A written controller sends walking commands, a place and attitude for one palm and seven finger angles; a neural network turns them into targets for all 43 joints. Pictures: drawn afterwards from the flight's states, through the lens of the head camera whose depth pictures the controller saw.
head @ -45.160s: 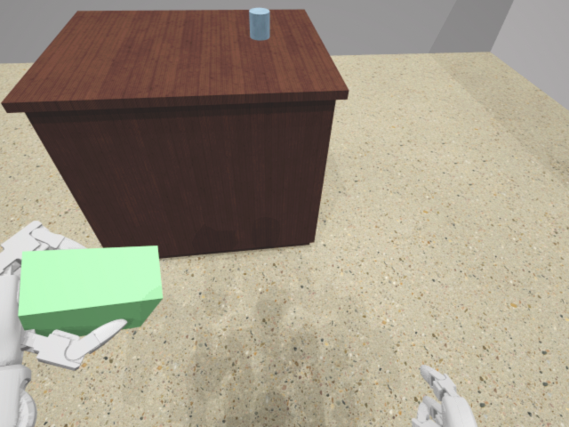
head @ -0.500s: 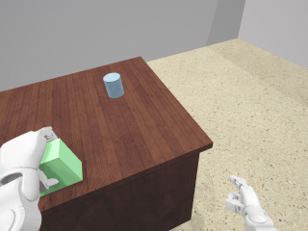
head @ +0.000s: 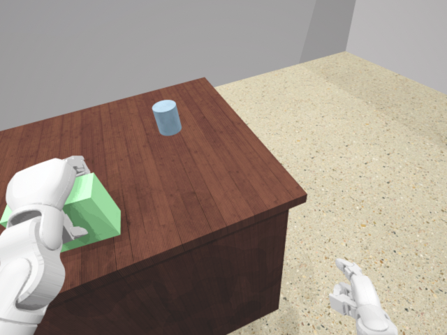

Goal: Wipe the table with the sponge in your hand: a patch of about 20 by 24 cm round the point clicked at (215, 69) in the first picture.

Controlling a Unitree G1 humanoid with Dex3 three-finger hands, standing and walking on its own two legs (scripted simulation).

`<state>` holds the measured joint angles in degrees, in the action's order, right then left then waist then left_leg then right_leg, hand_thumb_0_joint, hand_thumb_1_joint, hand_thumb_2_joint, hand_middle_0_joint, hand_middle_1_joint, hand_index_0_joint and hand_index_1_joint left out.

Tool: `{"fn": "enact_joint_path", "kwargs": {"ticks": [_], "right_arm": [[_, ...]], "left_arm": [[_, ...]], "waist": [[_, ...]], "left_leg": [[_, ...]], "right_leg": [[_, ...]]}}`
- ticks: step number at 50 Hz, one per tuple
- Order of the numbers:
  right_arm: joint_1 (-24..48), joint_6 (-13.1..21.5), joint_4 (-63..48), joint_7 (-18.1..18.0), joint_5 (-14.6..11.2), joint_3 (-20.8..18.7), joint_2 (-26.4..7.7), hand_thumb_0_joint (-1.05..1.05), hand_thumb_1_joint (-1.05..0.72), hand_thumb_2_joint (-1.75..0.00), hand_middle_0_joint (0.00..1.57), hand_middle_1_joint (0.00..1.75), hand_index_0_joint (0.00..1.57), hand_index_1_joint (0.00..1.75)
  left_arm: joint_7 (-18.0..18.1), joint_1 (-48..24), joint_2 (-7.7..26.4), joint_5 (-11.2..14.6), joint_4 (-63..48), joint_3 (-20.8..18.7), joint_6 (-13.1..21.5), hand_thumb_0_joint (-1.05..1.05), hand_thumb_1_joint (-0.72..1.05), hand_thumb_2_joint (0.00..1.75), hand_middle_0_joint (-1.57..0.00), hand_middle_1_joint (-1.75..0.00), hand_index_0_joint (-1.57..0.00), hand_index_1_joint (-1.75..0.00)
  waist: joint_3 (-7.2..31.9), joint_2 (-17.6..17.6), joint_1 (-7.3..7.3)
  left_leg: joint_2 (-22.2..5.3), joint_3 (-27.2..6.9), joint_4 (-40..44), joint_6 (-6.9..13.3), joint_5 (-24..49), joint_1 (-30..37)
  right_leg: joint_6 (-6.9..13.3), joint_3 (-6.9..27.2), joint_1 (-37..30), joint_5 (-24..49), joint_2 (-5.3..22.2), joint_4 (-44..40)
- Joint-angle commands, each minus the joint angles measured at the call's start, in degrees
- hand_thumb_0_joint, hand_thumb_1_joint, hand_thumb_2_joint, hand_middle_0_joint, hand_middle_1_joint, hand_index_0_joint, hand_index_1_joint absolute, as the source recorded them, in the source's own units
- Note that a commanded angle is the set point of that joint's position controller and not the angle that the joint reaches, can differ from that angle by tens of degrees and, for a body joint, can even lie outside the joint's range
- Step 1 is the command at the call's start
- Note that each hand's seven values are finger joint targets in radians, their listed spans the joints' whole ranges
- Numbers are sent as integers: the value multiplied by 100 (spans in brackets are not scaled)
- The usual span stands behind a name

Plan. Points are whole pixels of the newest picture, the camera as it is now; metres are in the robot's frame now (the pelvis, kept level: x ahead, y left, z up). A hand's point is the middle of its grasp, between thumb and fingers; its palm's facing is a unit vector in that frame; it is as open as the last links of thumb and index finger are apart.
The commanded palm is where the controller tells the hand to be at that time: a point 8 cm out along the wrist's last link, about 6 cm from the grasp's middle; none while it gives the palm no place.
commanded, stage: lift the sponge slowly off the table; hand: left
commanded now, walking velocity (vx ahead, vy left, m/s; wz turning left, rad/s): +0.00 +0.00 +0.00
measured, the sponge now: (74, 221) +0.24 +0.31 +0.12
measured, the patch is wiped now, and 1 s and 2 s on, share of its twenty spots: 1.00 1.00 1.00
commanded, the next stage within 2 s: bring the sponge back beside the body in 0.60 s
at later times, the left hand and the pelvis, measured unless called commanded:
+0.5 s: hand (57, 184) +0.25 +0.30 +0.20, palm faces +0.26 -0.12 -0.96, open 9.9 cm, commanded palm +0.20 +0.31 +0.28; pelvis +0.01 +0.01 +0.00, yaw +0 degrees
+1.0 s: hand (61, 179) +0.25 +0.29 +0.21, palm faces +0.31 -0.14 -0.94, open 9.9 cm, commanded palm +0.19 +0.30 +0.27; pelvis +0.02 +0.01 +0.00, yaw -1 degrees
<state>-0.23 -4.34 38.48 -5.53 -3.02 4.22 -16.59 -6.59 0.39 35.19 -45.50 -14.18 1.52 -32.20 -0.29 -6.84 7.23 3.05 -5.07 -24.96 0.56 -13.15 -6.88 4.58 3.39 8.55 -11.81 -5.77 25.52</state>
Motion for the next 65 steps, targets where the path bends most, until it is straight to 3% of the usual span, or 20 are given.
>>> {"fn": "enact_joint_path", "kwargs": {"ticks": [1,2,10,12,15,17,18,22,29,31,32,35,41,47,49,54,56,57,60,65], "right_arm": [[1554,380,-1124,1,34,-225,-469,0,-90,-90,20,30,20,30],[1681,424,-1223,18,2,-196,-448,0,-90,-90,20,30,20,30],[1535,263,-1169,103,-4,-224,-478,0,-90,-90,20,30,20,30],[1689,277,-1278,123,-50,-191,-461,0,-90,-90,20,30,20,30],[1530,197,-1228,112,-19,-206,-487,0,-90,-90,20,30,20,30],[1724,242,-1332,115,-57,-171,-451,0,-90,-90,20,30,20,30],[1561,239,-1299,105,-28,-180,-454,0,-90,-90,20,30,20,30],[1767,267,-1348,75,-76,-139,-420,0,-90,-90,20,30,20,30],[1523,189,-1203,44,-46,-144,-441,0,-90,-90,20,30,20,30],[1600,124,-1245,62,-41,-139,-438,0,-90,-90,20,30,20,30],[1798,167,-1346,99,-99,-90,-392,0,-90,-90,20,30,20,30],[1671,85,-1315,141,-54,-110,-402,0,-90,-90,20,30,20,30],[1656,-39,-1413,227,2,-128,-389,0,-90,-90,20,30,20,30],[1803,-89,-1477,264,-56,-117,-374,0,-90,-90,20,30,20,30],[1559,-136,-1395,243,-41,-165,-409,0,-90,-90,20,30,20,30],[1604,-20,-1399,173,-79,-150,-418,0,-90,-90,20,30,20,30],[1621,9,-1385,129,-54,-167,-438,0,-90,-90,20,30,20,30],[1866,88,-1478,128,-103,-120,-403,0,-90,-90,20,30,20,30],[1606,113,-1347,63,-10,-155,-421,0,-90,-90,20,30,20,30],[1631,76,-1325,67,18,-141,-412,0,-90,-90,20,30,20,30]], "left_arm": [[333,-1990,1798,-360,-1299,-1200,220,0,10,130,-120,-160,-120,-160],[357,-2008,1891,-379,-1496,-1305,186,0,10,130,-120,-160,-120,-160],[305,-1444,1656,-14,-1353,-1338,53,0,10,130,-120,-160,-120,-160],[276,-1440,1655,-13,-1591,-1363,-5,0,10,130,-120,-160,-120,-160],[244,-1314,1659,82,-1591,-1374,-44,0,10,130,-120,-160,-120,-160],[242,-1501,1728,13,-1957,-1412,-95,0,10,130,-120,-160,-120,-160],[271,-1479,1698,59,-1972,-1401,-88,0,10,130,-120,-160,-120,-160],[281,-1994,1724,-13,-2334,-1295,-159,0,10,130,-120,-160,-120,-160],[301,-2054,1516,2,-1699,-1087,-252,0,10,130,-120,-160,-120,-160],[263,-1884,1479,37,-1791,-1075,-290,0,10,130,-120,-160,-120,-160],[245,-1956,1462,-9,-2010,-1084,-342,0,10,130,-120,-160,-120,-160],[212,-1687,1251,100,-2130,-945,-363,0,10,130,-120,-160,-120,-160],[300,-1090,1573,129,-2781,-1433,-394,0,10,130,-120,-160,-120,-160],[403,-834,1617,151,-2929,-1575,-463,0,10,130,-120,-160,-120,-160],[421,-643,1538,211,-2610,-1531,-444,0,10,130,-120,-160,-120,-160],[383,-883,1253,254,-2510,-1141,-468,0,10,130,-120,-160,-120,-160],[377,-867,1398,227,-2581,-1232,-448,0,10,130,-120,-160,-120,-160],[379,-1085,1422,154,-2873,-1215,-490,0,10,130,-120,-160,-120,-160],[425,-1109,1468,115,-2655,-1222,-409,0,10,130,-120,-160,-120,-160],[473,-1117,1642,21,-2524,-1387,-381,0,10,130,-120,-160,-120,-160]], "waist": [[1246,115,143],[1316,-57,206],[1044,452,172],[1068,204,195],[1096,453,152],[1235,164,184],[1372,302,163],[1258,-17,133],[1136,337,94],[1241,331,143],[1264,18,152],[1336,169,142],[1523,259,265],[1237,194,267],[1164,435,207],[999,255,117],[1108,296,137],[1182,25,140],[1214,265,122],[1144,177,175]], "left_leg": [[113,6,320,238,655,-163],[102,-46,334,244,663,-148],[39,14,344,195,824,-284],[34,-12,311,204,914,-227],[28,28,278,203,1027,-247],[31,-12,259,222,1134,-124],[33,20,246,217,1193,-134],[33,-60,294,221,1194,51],[-29,-34,448,170,1119,5],[-20,-15,457,170,1198,9],[-16,-39,461,170,1234,58],[-57,-5,473,143,1436,48],[-60,7,380,163,1825,14],[-50,-6,308,175,1711,55],[-61,40,264,161,1673,-1],[-60,10,324,188,1354,26],[-36,9,313,205,1330,41],[-21,-19,333,217,1235,133],[-8,-8,323,213,1241,88],[-9,-7,340,177,1174,7]], "right_leg": [[-10,583,-661,-3,414,-560],[54,712,-614,-39,372,-533],[-41,539,-602,383,404,-489],[21,679,-478,463,363,-470],[-59,504,-592,683,408,-425],[14,643,-514,756,354,-397],[-34,472,-692,819,414,-333],[40,612,-472,742,332,-417],[9,367,-552,597,374,-479],[-8,366,-663,757,387,-450],[61,551,-581,765,324,-452],[0,286,-747,1035,372,-375],[25,400,-972,1496,351,-234],[75,686,-668,1299,262,-327],[19,572,-697,1273,334,-320],[-24,441,-480,872,348,-413],[-48,465,-577,890,366,-410],[11,652,-491,740,295,-426],[-23,513,-638,716,354,-432],[15,594,-666,560,345,-461]]}}
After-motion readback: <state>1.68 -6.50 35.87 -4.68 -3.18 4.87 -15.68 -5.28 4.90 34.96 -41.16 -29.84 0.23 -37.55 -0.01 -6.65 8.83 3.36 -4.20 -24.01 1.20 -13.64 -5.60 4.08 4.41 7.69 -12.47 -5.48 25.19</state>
